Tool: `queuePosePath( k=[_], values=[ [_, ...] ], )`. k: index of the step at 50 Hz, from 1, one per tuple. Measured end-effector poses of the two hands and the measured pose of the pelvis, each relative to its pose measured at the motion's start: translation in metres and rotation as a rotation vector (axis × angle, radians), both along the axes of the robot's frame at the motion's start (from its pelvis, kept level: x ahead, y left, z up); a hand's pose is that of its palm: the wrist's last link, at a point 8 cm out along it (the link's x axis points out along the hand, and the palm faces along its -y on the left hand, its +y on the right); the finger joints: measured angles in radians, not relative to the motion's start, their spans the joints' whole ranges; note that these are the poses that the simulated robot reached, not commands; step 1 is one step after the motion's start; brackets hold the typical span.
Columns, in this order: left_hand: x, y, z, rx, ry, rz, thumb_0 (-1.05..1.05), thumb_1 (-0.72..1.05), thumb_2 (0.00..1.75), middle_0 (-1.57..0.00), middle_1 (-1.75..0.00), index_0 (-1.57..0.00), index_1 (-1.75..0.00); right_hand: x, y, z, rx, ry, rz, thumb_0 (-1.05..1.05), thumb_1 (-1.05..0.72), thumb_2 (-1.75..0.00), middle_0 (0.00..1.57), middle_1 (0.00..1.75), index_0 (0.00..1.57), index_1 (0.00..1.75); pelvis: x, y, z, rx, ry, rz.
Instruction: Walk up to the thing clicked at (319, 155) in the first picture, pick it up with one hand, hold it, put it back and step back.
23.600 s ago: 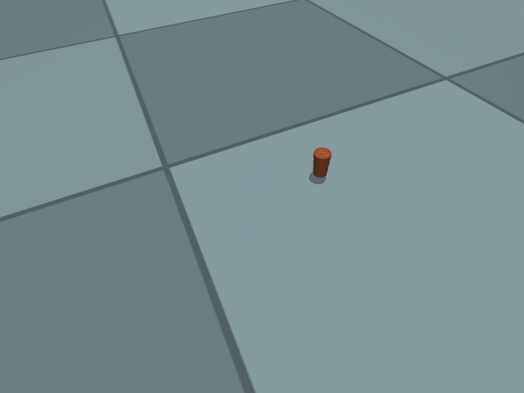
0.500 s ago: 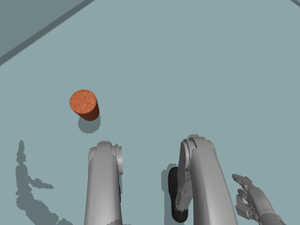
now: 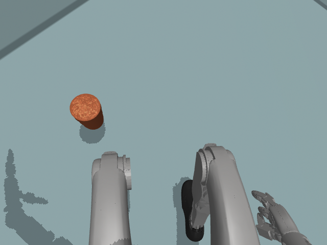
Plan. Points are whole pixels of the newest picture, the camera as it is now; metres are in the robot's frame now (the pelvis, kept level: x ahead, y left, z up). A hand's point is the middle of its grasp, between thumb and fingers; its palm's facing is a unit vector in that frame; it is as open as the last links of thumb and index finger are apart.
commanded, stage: go down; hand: left
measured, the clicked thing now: (89, 114) +0.49 +0.23 -0.30
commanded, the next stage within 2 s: approach in 0.90 s
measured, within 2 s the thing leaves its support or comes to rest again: neither
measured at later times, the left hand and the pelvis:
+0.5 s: hand out of the picture +0.39 +0.42 +0.01, palm faces +0.24 -0.97 -0.08, open 17.5 cm; pelvis +0.00 +0.00 -0.01, yaw +0 degrees
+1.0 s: hand out of the picture +0.38 +0.42 +0.01, palm faces +0.23 -0.97 -0.05, open 17.6 cm; pelvis +0.00 +0.00 -0.01, yaw +0 degrees
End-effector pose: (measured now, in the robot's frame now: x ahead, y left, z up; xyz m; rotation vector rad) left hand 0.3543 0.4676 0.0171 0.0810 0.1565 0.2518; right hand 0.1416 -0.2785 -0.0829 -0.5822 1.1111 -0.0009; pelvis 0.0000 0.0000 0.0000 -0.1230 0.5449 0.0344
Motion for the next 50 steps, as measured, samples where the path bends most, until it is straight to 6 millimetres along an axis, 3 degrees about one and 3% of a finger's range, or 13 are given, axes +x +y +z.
queuePosePath(
  k=[17,50],
  values=[
    [-0.002,0.0,-0.007,-0.012,-0.036,-0.011,-0.02,-0.54,0.07,-0.02,-0.09,-0.05,-0.07,0.004,-0.001,-0.006,-0.008,-0.002,0.014,0.01,-0.89,-0.9,0.21,0.3,0.21,0.3,0.0,0.0,-0.008,-0.005,-0.008,0.0],
    [-0.004,0.002,0.001,-0.025,-0.087,-0.015,-0.02,-0.57,0.05,-0.03,-0.07,-0.05,-0.05,0.002,0.001,-0.007,0.001,-0.018,0.016,0.01,-0.89,-0.9,0.21,0.3,0.21,0.3,-0.003,0.001,-0.01,-0.006,-0.018,-0.002]
  ],
)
